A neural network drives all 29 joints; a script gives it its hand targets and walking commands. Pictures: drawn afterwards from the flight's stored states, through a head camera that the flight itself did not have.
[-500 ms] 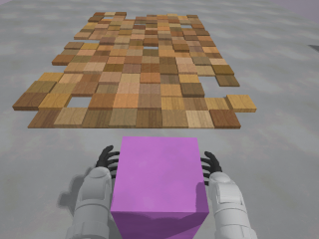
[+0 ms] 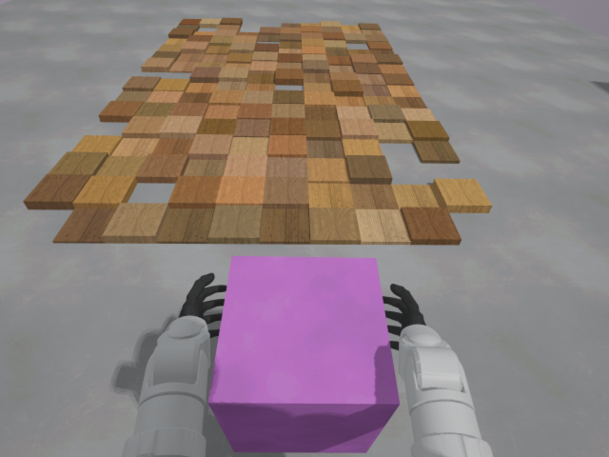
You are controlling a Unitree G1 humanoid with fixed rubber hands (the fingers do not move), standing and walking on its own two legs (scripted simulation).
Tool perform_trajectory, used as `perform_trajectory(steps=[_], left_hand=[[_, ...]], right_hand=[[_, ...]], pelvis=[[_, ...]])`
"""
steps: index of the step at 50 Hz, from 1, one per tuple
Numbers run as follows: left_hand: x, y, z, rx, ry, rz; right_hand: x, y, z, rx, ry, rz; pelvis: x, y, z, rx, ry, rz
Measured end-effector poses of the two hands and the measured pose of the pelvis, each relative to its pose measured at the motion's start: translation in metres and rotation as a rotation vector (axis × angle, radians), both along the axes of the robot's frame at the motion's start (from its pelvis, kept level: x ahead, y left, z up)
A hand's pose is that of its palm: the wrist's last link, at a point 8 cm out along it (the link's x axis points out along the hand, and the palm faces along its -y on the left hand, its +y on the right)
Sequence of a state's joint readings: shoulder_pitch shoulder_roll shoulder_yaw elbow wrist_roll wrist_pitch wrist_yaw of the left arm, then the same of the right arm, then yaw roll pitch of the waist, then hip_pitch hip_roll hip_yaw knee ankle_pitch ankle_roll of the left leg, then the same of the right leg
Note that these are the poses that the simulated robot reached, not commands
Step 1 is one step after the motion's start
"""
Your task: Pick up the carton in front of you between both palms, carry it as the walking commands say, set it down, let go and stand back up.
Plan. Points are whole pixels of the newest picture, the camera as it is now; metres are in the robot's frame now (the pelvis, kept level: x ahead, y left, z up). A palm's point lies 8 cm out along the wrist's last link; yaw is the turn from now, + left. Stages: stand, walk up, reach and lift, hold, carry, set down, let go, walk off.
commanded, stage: reach and lift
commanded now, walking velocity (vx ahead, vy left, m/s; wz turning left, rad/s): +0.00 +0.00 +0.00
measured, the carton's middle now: (302, 359) +0.30 +0.00 -0.06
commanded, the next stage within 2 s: hold in 0.30 s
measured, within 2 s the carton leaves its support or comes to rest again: neither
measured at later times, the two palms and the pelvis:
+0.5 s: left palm (187, 322) +0.29 +0.15 +0.06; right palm (415, 331) +0.28 -0.15 +0.05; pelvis +0.00 +0.00 +0.00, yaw +0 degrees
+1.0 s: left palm (186, 320) +0.29 +0.15 +0.06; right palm (414, 327) +0.29 -0.14 +0.05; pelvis +0.00 +0.00 +0.00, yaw +1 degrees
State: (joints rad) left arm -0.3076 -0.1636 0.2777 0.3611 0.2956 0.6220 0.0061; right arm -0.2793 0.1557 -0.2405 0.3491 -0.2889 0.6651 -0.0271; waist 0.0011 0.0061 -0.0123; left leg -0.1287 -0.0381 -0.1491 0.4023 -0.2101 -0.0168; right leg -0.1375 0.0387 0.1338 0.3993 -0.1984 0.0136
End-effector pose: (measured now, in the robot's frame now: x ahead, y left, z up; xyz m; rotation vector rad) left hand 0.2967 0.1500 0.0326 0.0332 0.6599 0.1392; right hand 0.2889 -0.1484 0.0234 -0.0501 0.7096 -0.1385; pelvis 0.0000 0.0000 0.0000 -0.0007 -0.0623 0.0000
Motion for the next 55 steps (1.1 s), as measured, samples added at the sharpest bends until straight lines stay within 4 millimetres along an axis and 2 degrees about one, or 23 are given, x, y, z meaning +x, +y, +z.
perform_trajectory(steps=[15, 21, 25, 39, 48, 55], left_hand=[[-0.001, 0.001, 0.007, 0.008, 0.001, -0.007], [-0.005, 0.002, 0.018, 0.007, -0.024, -0.005], [-0.008, 0.002, 0.024, 0.007, -0.028, -0.002], [-0.012, 0.001, 0.023, -0.003, -0.014, 0.008], [-0.008, 0.002, 0.024, -0.007, -0.025, 0.012], [0.009, 0.016, 0.028, -0.039, -0.061, 0.025]], right_hand=[[-0.001, 0.001, 0.008, -0.011, 0.001, 0.006], [-0.005, 0.002, 0.018, -0.009, -0.023, 0.007], [-0.007, 0.003, 0.024, -0.009, -0.028, 0.009], [-0.011, 0.001, 0.023, 0.003, -0.014, -0.002], [-0.006, 0.002, 0.024, -0.001, -0.025, 0.001], [0.014, 0.015, 0.035, 0.003, -0.063, -0.005]], pelvis=[[0.006, 0.001, 0.002, 0.000, -0.017, 0.000], [0.005, 0.001, 0.003, 0.000, -0.030, -0.001], [0.002, 0.002, 0.003, 0.000, -0.046, -0.001], [-0.010, 0.001, 0.001, -0.001, -0.062, 0.000], [-0.008, 0.000, -0.002, -0.003, -0.017, 0.011], [0.012, 0.014, -0.008, 0.005, 0.065, 0.020]])
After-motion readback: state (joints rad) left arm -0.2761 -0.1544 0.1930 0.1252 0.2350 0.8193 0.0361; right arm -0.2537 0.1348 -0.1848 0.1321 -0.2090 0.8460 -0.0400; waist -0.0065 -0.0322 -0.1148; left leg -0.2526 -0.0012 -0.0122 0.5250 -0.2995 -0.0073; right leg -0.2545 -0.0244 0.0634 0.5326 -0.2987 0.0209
